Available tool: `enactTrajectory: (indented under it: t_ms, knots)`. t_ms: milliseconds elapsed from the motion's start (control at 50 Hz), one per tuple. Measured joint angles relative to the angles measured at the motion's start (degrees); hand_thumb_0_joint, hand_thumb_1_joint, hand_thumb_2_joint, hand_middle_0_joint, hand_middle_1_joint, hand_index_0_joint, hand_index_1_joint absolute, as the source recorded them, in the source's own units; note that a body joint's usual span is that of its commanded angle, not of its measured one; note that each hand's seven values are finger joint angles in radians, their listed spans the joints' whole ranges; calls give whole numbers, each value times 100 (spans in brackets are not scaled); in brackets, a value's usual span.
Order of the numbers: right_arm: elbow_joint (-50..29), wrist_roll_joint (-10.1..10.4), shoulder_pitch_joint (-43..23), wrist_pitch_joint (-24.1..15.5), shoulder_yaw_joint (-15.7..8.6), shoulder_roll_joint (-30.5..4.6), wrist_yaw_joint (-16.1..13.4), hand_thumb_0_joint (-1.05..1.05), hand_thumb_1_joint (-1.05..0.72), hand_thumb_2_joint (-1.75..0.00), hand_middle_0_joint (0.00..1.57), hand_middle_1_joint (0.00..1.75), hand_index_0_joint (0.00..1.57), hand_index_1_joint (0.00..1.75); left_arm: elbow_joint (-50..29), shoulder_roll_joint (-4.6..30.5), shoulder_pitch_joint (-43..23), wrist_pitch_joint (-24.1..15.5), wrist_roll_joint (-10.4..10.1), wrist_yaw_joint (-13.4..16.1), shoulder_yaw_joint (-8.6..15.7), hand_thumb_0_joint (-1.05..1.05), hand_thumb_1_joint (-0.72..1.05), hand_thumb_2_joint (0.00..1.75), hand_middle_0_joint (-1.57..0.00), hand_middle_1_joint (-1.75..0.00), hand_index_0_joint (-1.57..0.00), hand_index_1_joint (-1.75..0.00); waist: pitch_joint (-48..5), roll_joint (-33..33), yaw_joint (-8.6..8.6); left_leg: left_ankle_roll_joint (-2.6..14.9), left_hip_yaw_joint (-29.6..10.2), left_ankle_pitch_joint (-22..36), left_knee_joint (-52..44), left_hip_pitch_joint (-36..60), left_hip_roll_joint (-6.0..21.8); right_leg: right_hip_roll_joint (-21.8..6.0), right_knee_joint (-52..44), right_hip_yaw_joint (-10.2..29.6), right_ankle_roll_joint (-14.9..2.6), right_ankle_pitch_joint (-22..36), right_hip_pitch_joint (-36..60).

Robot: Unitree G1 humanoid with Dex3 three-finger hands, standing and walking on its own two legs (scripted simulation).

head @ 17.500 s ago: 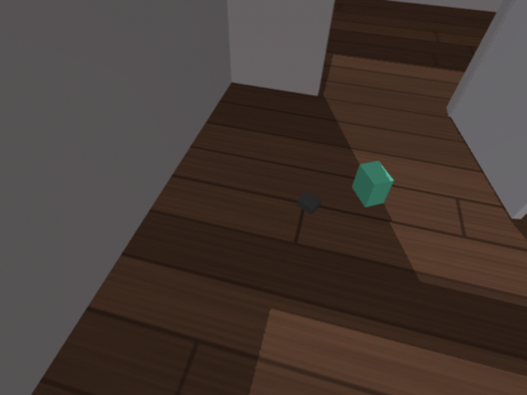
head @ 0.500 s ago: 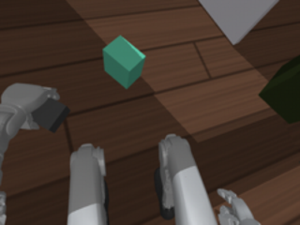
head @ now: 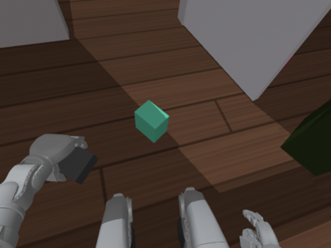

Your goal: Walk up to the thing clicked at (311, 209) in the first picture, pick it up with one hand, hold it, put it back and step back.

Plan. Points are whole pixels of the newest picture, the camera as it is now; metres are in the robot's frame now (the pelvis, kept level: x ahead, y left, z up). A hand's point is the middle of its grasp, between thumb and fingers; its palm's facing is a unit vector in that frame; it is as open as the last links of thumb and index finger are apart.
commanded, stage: lift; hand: left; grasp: from above
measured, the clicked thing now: (73, 162) +0.35 +0.22 -0.09
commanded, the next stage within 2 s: hold in 0.58 s
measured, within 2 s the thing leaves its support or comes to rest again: neither
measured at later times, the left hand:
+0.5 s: hand (46, 141) +0.35 +0.23 +0.05, palm faces -0.49 +0.00 -0.87, open 10.3 cm
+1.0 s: hand (40, 129) +0.35 +0.22 +0.10, palm faces -0.49 +0.01 -0.87, open 10.3 cm
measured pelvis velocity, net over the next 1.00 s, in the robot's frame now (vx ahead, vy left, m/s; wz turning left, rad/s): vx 0.06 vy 0.00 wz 0.00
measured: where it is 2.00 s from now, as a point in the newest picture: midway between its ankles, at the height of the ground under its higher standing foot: outside the picture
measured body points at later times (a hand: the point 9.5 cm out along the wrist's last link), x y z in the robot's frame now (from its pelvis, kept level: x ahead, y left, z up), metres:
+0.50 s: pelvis +0.04 +0.00 +0.11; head +0.10 +0.01 +0.56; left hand +0.37 +0.23 +0.10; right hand +0.14 -0.27 +0.00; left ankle +0.08 +0.12 -0.56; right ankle +0.09 -0.15 -0.56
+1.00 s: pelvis +0.06 +0.00 +0.15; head +0.09 -0.01 +0.60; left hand +0.38 +0.22 +0.15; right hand +0.18 -0.26 +0.03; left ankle +0.08 +0.12 -0.56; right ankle +0.09 -0.15 -0.56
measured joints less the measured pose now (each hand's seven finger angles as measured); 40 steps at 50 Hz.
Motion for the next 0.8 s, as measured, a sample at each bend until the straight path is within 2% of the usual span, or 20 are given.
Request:
enactTrajectory:
  t_ms: [80,260,380,540,700,800]
  knots:
    - [47,19,109,-72,-5,4,-51,1,-89,-90,21,30,21,30,145,-98,133,-16,10,24,-77,0,5,51,-78,-45,-63,-44,14,1,19,-7,36,121,-570,635,18,9,-572,3,-13,130,625]
    - [236,12,296,-178,-96,-23,-74,1,-89,-90,21,30,20,30,542,-316,165,-154,237,238,-230,0,5,50,-79,-43,-64,-43,113,-34,75,-14,108,344,-1624,1824,31,12,-1626,18,-18,368,1798]
    - [316,20,351,-171,-141,-29,-47,1,-89,-90,20,30,20,30,675,-431,123,-112,333,346,-266,0,4,50,-80,-43,-65,-42,215,-60,108,-7,189,489,-2259,2530,30,5,-2243,67,-5,520,2475]
    - [260,48,394,-85,-162,-10,-46,1,-89,-90,20,30,20,30,658,-491,168,-12,285,212,-322,1,5,49,-79,-42,-65,-42,327,-76,144,6,290,699,-3028,3334,16,-10,-2982,131,2,735,3240]
    - [195,63,376,-14,-167,-5,-85,1,-89,-90,20,30,20,30,558,-533,282,-73,203,51,-370,1,5,48,-80,-42,-65,-42,414,-72,207,8,340,858,-3558,3876,-4,-29,-3492,159,4,890,3762]
    - [207,56,321,14,-181,-5,-103,1,-89,-89,20,30,20,30,470,-543,332,-127,224,13,-402,2,5,47,-80,-42,-65,-41,454,-64,250,2,361,916,-3772,4122,-14,-39,-3682,171,0,939,3993]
